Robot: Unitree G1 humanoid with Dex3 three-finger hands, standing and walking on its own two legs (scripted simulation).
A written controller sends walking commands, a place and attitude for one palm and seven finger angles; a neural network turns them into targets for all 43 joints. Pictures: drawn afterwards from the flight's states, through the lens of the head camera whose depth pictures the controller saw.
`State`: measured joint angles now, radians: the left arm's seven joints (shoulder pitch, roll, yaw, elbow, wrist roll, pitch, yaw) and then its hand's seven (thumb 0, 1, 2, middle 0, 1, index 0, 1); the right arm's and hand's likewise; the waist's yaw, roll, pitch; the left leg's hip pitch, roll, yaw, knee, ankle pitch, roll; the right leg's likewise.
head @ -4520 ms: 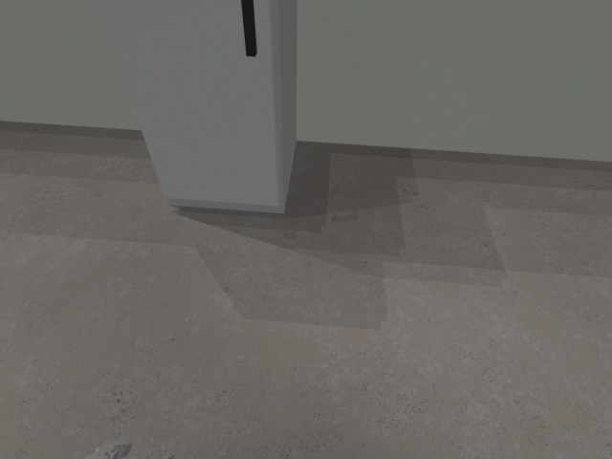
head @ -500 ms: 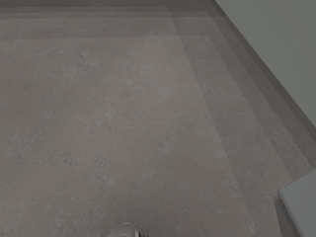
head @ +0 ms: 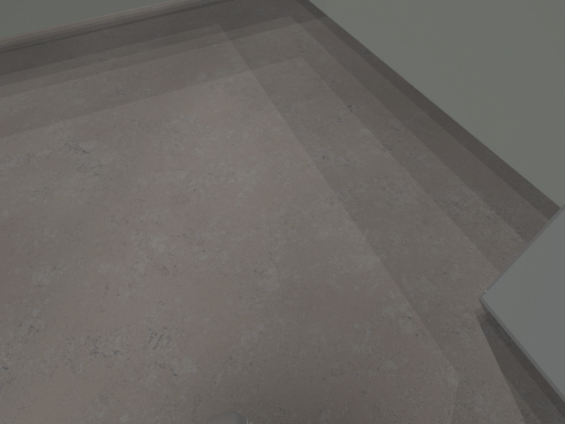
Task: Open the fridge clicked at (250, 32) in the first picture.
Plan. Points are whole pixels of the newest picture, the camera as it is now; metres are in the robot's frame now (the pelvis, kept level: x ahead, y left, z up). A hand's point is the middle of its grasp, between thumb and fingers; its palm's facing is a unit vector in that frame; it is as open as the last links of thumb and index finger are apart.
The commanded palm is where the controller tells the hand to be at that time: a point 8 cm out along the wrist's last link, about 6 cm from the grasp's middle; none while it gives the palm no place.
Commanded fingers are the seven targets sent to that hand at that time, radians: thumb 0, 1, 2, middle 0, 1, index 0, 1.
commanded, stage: turn to face it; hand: right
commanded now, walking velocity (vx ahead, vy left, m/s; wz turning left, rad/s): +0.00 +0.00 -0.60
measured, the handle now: out of the picture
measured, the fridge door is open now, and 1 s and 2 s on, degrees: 0 0 0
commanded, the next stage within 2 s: take the last steps up to it in 1.66 s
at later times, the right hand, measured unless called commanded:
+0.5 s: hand out of the picture +0.07 -0.17 -0.13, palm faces +0.29 +0.91 -0.29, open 7.4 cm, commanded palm none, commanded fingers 0.00 -0.90 -0.90 0.20 0.30 0.20 0.30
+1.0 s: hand out of the picture -0.15 -0.16 -0.17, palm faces +0.61 +0.75 -0.26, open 7.4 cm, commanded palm none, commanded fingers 0.00 -0.90 -0.90 0.20 0.30 0.20 0.30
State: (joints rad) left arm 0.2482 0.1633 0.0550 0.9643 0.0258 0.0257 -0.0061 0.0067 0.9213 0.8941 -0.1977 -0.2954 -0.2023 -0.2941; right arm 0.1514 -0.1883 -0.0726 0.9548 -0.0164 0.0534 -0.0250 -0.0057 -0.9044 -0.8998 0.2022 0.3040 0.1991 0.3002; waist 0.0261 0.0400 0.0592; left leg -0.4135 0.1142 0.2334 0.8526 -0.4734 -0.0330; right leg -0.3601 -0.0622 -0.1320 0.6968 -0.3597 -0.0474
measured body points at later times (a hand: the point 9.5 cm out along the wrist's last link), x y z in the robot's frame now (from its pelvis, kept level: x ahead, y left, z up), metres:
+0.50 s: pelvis -0.01 +0.06 +0.01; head +0.02 +0.07 +0.45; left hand +0.12 +0.30 -0.15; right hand +0.05 -0.22 -0.11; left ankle +0.02 +0.17 -0.73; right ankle +0.01 -0.08 -0.71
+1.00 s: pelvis -0.04 +0.03 +0.01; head -0.01 -0.02 +0.45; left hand +0.21 +0.18 -0.12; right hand -0.18 -0.20 -0.15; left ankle +0.02 +0.18 -0.68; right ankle -0.10 -0.03 -0.72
